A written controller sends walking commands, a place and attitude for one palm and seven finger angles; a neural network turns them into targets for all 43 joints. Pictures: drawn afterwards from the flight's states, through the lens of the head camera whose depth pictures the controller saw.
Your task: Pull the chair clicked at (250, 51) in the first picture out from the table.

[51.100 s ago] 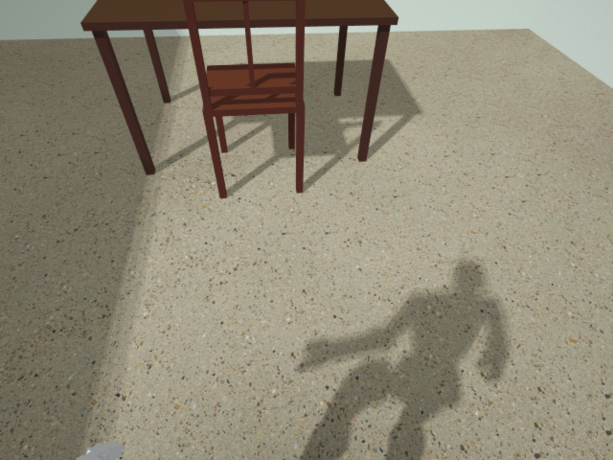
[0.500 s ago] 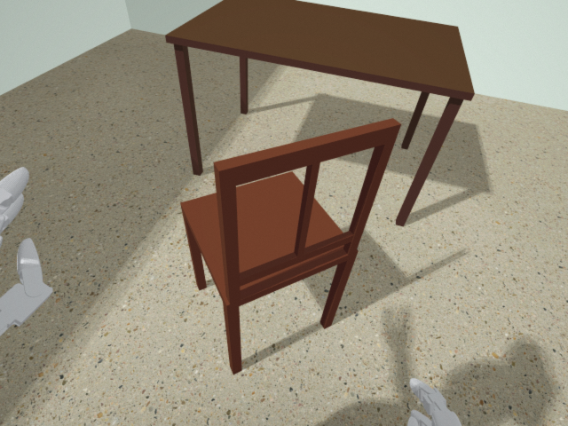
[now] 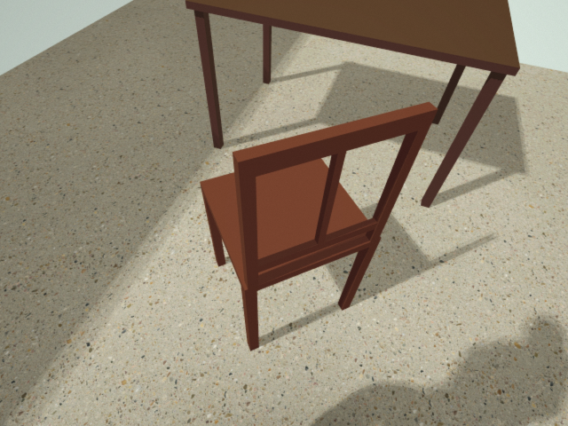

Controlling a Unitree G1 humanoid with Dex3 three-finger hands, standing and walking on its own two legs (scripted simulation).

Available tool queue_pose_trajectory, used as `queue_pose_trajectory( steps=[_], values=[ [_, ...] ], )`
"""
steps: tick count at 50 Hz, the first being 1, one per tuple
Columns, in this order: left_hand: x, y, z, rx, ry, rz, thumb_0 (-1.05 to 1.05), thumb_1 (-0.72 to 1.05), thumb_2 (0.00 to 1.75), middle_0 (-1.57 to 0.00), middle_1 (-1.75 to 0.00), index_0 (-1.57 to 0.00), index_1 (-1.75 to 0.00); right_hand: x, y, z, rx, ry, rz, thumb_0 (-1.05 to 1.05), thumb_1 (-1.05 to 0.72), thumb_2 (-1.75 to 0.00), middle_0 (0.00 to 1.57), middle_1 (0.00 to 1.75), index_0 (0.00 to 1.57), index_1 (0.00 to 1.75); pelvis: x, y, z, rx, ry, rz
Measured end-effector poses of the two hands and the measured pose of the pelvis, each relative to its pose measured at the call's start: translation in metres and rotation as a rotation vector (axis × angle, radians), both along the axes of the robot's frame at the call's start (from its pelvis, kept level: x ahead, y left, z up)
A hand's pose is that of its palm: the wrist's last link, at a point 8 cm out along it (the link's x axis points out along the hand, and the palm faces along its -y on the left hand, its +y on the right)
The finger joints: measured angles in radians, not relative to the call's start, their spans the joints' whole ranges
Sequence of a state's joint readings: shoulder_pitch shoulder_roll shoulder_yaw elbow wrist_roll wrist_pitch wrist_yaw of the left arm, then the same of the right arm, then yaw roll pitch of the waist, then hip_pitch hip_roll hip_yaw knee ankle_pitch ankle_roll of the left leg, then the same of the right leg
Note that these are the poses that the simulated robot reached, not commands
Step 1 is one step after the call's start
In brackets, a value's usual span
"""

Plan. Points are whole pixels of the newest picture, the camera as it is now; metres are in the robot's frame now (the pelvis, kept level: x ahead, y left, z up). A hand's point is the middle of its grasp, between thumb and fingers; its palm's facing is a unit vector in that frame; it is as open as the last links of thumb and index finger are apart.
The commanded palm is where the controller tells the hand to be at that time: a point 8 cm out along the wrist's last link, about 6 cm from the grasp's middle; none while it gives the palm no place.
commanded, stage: let the arm hang, fingers relaxed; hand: left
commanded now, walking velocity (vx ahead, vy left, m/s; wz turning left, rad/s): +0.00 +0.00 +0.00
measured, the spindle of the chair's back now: (328, 201) +0.56 -0.06 -0.07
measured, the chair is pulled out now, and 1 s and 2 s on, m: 0.62 0.62 0.62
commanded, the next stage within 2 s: look to check the result in 0.64 s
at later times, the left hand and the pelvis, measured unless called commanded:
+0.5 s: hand out of the picture +0.04 +0.16 -0.17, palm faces -0.03 -0.98 -0.21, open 7.2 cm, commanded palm none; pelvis +0.01 -0.02 +0.00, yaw -1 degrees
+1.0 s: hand out of the picture +0.01 +0.14 -0.17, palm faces -0.02 -0.98 -0.18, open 7.3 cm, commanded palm none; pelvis +0.01 -0.02 +0.00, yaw -1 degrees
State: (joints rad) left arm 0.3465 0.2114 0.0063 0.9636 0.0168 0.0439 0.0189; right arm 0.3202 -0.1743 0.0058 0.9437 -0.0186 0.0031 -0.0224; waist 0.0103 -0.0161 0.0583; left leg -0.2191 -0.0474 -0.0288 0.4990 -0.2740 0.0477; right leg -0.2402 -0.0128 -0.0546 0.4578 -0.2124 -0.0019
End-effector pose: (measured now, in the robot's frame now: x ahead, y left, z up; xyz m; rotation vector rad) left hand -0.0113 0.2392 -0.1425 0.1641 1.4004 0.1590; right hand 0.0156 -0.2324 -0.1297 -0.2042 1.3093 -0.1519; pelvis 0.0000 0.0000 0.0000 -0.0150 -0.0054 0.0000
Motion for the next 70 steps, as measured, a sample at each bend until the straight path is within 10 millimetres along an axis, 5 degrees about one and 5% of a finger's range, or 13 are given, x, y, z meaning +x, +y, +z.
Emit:
queue_pose_trajectory(
  steps=[7,18,26,49,70],
  values=[
    [-0.015,0.005,0.012,0.047,0.081,-0.007,0.00,0.93,0.90,-0.20,-0.30,-0.20,-0.30,-0.017,0.009,-0.011,0.056,0.057,-0.038,0.01,-0.90,-0.90,0.20,0.30,0.20,0.30,0.006,-0.002,0.002,0.008,0.002,-0.009],
    [0.032,-0.031,0.005,-0.008,-0.023,-0.043,0.01,0.91,0.90,-0.20,-0.30,-0.20,-0.30,-0.024,0.013,-0.015,0.083,0.071,-0.067,0.00,-0.90,-0.90,0.20,0.30,0.20,0.30,0.012,-0.010,0.003,0.017,-0.009,-0.020],
    [0.047,-0.032,0.006,0.004,-0.058,-0.053,0.01,0.94,0.90,-0.20,-0.30,-0.20,-0.30,-0.027,0.008,-0.015,0.081,0.074,-0.084,0.00,-0.90,-0.90,0.20,0.30,0.20,0.30,0.012,-0.017,0.004,0.016,-0.013,-0.024],
    [0.021,-0.045,0.002,-0.028,0.020,-0.034,0.01,0.91,0.90,-0.20,-0.30,-0.20,-0.30,-0.040,0.003,-0.011,0.068,0.122,-0.094,0.00,-0.91,-0.90,0.20,0.30,0.20,0.30,0.010,-0.021,0.004,0.013,-0.008,-0.025],
    [0.026,-0.040,0.002,-0.023,0.009,-0.036,0.01,0.91,0.90,-0.20,-0.30,-0.20,-0.30,-0.038,0.010,-0.011,0.074,0.117,-0.098,0.00,-0.90,-0.90,0.20,0.30,0.20,0.30,0.011,-0.018,0.005,0.014,-0.005,-0.026]
  ],
)
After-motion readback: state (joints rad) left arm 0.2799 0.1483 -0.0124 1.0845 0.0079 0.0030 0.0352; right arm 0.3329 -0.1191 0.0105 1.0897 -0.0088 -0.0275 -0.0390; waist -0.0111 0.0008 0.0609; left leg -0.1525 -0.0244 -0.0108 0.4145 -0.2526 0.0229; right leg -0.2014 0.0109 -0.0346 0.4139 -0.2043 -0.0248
